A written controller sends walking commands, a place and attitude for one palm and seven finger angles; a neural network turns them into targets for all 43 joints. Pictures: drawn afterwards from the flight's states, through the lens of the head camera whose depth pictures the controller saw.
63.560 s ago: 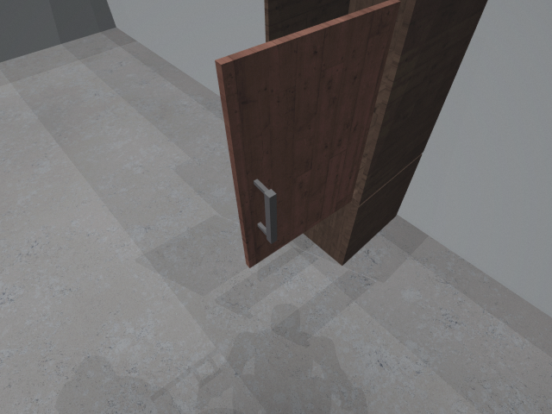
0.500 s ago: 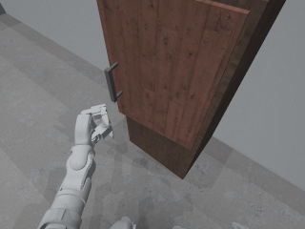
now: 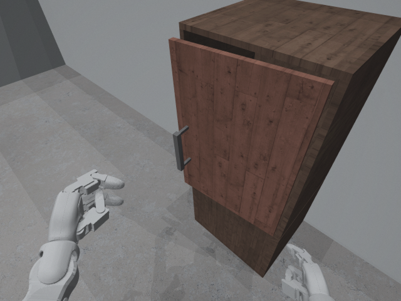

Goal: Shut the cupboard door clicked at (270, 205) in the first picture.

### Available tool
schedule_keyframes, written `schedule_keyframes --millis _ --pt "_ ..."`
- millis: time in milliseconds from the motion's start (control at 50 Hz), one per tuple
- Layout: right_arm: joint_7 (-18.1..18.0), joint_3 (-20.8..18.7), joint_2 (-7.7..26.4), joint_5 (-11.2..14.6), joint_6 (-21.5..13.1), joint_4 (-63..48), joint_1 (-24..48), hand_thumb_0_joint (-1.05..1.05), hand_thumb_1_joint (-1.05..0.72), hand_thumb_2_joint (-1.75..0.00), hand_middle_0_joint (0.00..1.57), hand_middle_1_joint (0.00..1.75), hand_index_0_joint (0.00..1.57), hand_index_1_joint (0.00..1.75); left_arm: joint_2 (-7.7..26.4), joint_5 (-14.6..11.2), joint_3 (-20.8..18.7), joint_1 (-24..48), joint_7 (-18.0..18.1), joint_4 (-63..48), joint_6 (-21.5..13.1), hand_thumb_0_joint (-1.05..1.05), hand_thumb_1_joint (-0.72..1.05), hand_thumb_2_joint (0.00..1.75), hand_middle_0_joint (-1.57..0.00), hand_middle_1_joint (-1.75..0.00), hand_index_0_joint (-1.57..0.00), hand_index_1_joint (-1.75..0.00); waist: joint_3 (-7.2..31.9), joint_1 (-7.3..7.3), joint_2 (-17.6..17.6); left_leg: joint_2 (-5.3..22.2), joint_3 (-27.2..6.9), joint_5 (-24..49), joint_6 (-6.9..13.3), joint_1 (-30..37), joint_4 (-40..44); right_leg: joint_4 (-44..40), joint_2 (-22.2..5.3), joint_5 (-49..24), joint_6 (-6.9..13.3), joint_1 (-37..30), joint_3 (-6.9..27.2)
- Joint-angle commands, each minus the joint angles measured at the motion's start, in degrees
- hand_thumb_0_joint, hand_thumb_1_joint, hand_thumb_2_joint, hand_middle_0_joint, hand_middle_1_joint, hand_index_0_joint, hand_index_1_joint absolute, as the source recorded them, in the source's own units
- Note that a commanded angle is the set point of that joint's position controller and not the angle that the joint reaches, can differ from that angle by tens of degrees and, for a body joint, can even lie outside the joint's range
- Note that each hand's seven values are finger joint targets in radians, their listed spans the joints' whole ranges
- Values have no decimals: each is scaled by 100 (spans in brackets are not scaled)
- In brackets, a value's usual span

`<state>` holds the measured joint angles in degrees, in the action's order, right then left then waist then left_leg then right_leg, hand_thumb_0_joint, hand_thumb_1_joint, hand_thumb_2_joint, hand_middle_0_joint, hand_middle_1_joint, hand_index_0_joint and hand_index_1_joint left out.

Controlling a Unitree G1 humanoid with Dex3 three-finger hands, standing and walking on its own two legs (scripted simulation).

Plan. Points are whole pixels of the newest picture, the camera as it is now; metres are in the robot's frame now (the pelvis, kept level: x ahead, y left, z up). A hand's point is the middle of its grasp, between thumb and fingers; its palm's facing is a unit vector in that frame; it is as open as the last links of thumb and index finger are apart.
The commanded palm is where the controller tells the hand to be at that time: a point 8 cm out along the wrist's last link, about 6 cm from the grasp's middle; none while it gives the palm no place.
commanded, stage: draw the hand back to the body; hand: left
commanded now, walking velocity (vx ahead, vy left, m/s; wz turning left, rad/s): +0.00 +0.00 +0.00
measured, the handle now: (183, 148) +0.61 +0.13 -0.10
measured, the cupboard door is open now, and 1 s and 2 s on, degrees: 6 6 6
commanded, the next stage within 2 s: step back with the hand held close in 0.66 s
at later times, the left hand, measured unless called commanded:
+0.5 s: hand (42, 226) +0.18 +0.26 +0.15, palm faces +0.46 -0.80 -0.39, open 7.2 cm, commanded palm +0.13 +0.29 +0.18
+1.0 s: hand (56, 215) +0.20 +0.25 +0.15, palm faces +0.39 -0.80 -0.45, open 7.4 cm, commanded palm +0.14 +0.29 +0.18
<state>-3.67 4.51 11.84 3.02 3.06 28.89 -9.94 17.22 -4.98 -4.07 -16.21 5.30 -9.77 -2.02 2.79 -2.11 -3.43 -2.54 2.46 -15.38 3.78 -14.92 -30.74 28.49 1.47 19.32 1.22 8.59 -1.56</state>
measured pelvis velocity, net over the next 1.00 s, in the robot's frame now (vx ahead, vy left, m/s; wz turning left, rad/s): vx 0.00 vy -0.01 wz -0.02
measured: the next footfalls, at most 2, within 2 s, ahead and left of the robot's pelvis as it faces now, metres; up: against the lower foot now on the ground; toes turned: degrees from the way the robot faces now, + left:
none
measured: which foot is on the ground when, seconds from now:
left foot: down 0.00-1.00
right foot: down 0.00-1.00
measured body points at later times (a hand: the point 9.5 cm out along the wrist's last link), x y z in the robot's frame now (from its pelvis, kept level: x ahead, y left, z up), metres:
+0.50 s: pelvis +0.00 -0.01 +0.01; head -0.03 -0.04 +0.46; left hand +0.15 +0.30 +0.18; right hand +0.18 -0.24 -0.08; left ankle +0.01 +0.07 -0.73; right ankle -0.04 -0.11 -0.73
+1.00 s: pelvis +0.00 -0.01 +0.00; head +0.00 -0.04 +0.45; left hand +0.17 +0.29 +0.18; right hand +0.17 -0.26 -0.09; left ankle +0.01 +0.07 -0.73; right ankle -0.04 -0.11 -0.73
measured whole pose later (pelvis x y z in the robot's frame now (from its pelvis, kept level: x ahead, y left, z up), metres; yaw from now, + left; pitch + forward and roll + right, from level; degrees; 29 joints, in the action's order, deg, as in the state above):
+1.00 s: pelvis +0.00 -0.01 +0.00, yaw -1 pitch +0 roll -1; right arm -4.0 0.0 15.0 1.6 -0.1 34.3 -10.3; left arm 21.0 -4.3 -20.3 -28.6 6.1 -21.4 -7.5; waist 0.6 -1.7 -4.3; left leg -1.1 2.7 -13.5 2.8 -14.9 -27.9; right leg 24.6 2.9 16.6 2.0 8.5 -1.1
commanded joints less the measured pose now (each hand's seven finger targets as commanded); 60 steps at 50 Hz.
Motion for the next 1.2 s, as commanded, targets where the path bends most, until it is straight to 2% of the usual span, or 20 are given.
schedule_keyframes --millis 0,20,80,160,260,320,380,420,520,600,720,740,760,780,800,880,940,1020,1120,1180 --pt "-40 -316 675 -73 -415 -745 626 0 -90 -90 20 30 20 30 1032 9 -1033 533 94 -1779 -278 0 90 90 -56 -69 -56 -69 498 19 24 498 -584 1533 -289 1090 722 -626 -97 -1576 41 226 42" --pt "-35 -335 701 -95 -458 -705 638 0 -90 -90 20 30 20 30 1203 14 -1235 372 102 -1848 -270 0 90 90 -53 -66 -53 -66 466 -26 41 496 -544 1593 -274 1070 728 -707 -91 -1629 35 158 64" --pt "2 -342 661 -92 -545 -657 645 0 -90 -90 20 30 20 30 1213 2 -1448 145 120 -2182 -285 0 90 90 -45 -57 -45 -57 467 -35 -231 498 -540 1686 -310 1171 794 -749 -110 -1619 34 72 54" --pt "37 -396 689 -106 -700 -553 652 0 -90 -90 20 30 20 30 1400 -4 -1844 -244 161 -2496 -359 0 90 90 -34 -45 -34 -45 406 -74 -273 486 -491 1663 -299 1148 817 -832 -117 -1619 32 0 59" --pt "67 -482 718 -98 -838 -458 648 0 -90 -90 20 30 20 30 1731 -58 -2494 -771 198 -2673 -467 0 90 90 -20 -30 -20 -30 368 -148 -1 455 -420 1704 -275 1024 782 -848 -129 -1736 12 -83 49" --pt "77 -530 780 -87 -855 -373 637 0 -90 -90 20 30 20 30 1129 -49 -1972 -841 123 -2053 -389 0 90 90 -20 -30 -20 -30 -233 -30 195 458 -376 1267 -224 921 852 -1012 -135 -1381 -27 296 72" --pt "34 -567 840 -92 -858 -360 613 0 -90 -90 20 30 20 30 1172 -6 -1919 -416 146 -2020 -423 0 90 90 -20 -30 -20 -30 -295 15 220 441 -424 758 -189 924 939 -1040 -150 -903 -48 421 97" --pt "-6 -583 855 -118 -903 -343 643 0 -90 -90 20 30 20 30 1404 -14 -2108 -389 167 -2035 -464 0 90 90 -20 -30 -20 -30 -137 -62 370 401 -376 761 -136 945 912 -1103 -165 -900 -54 303 145" --pt "-57 -536 776 -154 -1073 -321 726 0 -90 -90 20 30 20 30 1781 15 -2379 -328 237 -2661 -624 0 90 90 -20 -30 -20 -30 353 -171 -192 324 -304 968 -126 1055 793 -1080 -230 -1146 -22 7 237" --pt "-41 -493 692 -151 -1144 -268 733 0 -90 -90 20 30 20 30 1639 17 -2348 -529 253 -2581 -635 0 90 90 -20 -30 -20 -30 -30 -157 -473 318 -271 1089 -181 974 804 -1078 -211 -1321 2 126 197" --pt "-22 -573 743 -134 -1022 -263 685 0 -90 -90 20 30 20 30 1362 -83 -2284 -886 120 -1855 -551 0 90 90 -20 -30 -20 -30 -275 -144 381 378 -225 1151 -138 917 833 -1154 -185 -1388 -68 206 206" --pt "-11 -563 741 -121 -991 -290 687 0 -90 -90 20 30 20 30 1283 -99 -2191 -818 91 -1867 -542 0 90 90 -20 -30 -20 -30 -263 -113 345 376 -202 1127 -126 936 829 -1140 -218 -1391 -85 210 235" --pt "-7 -577 744 -125 -977 -294 685 0 -90 -90 20 30 20 30 1324 -94 -2218 -746 87 -1905 -555 0 90 90 -20 -30 -20 -30 -211 -116 387 372 -203 1093 -120 936 830 -1130 -221 -1346 -92 193 231" --pt "-9 -646 905 -88 -876 -397 615 0 -90 -90 20 30 20 30 1963 16 -2786 -100 136 -2266 -810 0 90 90 -20 -30 -20 -30 -301 63 235 468 -347 664 -13 679 403 -1441 -593 -1445 -180 684 896" --pt "-29 -629 839 -142 -807 -268 619 0 -90 -90 20 30 20 30 1624 30 -2494 -455 120 -1918 -870 0 90 90 -20 -30 -20 -30 -212 119 372 435 -395 602 -21 699 218 -1481 -760 -1519 -153 762 978" --pt "-60 -657 832 -155 -698 -337 628 0 -90 -90 20 30 20 30 1543 95 -2294 -630 158 -2260 -963 0 90 90 -20 -30 -20 -30 196 129 198 479 -368 986 -63 745 213 -1091 -852 -2184 -140 618 870" --pt "-123 -679 866 -151 -625 -447 639 0 -90 -90 20 30 20 30 1730 85 -2494 -839 223 -2660 -981 0 90 90 -20 -30 -20 -30 694 120 -116 634 -402 2124 -49 933 337 -546 -680 -3056 -201 267 615" --pt "-161 -719 903 -156 -430 -585 608 0 -90 -90 20 30 20 30 2059 52 -2905 -1209 291 -2808 -926 0 90 90 -20 -30 -20 -30 1059 105 -31 737 -469 3075 -85 814 284 -134 -562 -3572 -154 -56 497" --pt "-145 -773 921 -130 -271 -688 537 0 -90 -90 20 30 20 30 1989 -8 -2995 -1733 310 -2594 -869 0 90 90 -20 -30 -20 -30 989 117 84 866 -571 3003 -125 390 386 49 -499 -3168 -93 -67 493" --pt "-128 -763 935 -104 -246 -712 498 0 -90 -90 20 30 20 30 1832 -18 -2828 -1769 308 -2519 -874 0 90 90 -20 -30 -20 -30 769 175 146 926 -653 2431 -120 47 532 48 -458 -2602 -89 37 570"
